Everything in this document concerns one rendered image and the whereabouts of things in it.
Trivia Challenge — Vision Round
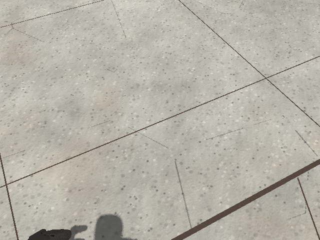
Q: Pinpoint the robot left hand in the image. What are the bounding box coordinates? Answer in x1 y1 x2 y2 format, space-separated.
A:
28 229 72 240

